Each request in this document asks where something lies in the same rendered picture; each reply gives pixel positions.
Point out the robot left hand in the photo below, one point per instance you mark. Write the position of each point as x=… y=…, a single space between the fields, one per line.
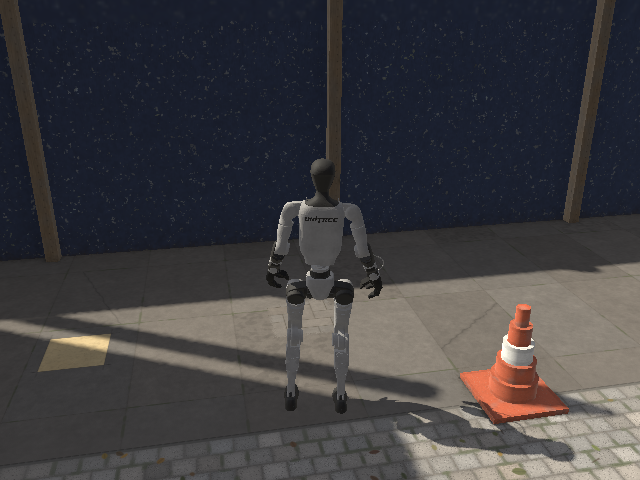
x=280 y=274

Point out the left robot shin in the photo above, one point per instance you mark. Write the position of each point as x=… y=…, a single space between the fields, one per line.
x=292 y=363

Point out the robot right foot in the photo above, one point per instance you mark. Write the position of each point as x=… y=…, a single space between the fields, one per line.
x=340 y=405

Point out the left robot forearm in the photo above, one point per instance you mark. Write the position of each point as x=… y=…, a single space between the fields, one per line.
x=275 y=260

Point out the robot right hand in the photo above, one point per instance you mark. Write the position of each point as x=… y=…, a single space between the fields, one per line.
x=377 y=284

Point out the left robot upper arm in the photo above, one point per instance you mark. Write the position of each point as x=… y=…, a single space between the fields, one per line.
x=289 y=211

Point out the right robot forearm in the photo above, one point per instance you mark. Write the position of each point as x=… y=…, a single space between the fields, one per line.
x=370 y=266

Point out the right robot upper arm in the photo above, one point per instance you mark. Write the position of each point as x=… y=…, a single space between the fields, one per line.
x=353 y=213

